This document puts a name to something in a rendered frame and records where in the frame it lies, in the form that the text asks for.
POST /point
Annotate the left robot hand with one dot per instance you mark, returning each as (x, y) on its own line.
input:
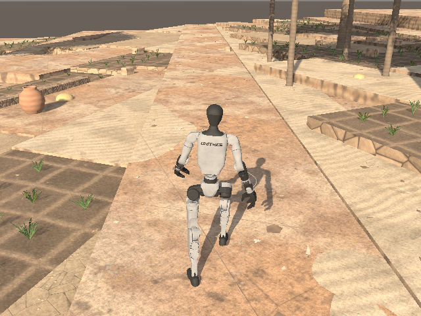
(179, 174)

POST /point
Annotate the robot head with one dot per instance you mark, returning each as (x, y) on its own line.
(214, 115)

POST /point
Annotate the right robot hand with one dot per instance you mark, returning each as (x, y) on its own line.
(252, 199)

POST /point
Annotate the right robot forearm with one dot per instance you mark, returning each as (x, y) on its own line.
(246, 180)

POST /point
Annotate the robot left upper arm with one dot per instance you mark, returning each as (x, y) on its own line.
(188, 144)

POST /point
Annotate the robot right upper arm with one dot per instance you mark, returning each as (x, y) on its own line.
(236, 152)

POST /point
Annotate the robot torso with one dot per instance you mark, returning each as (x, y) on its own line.
(211, 156)

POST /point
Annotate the left robot forearm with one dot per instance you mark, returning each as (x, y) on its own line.
(178, 166)

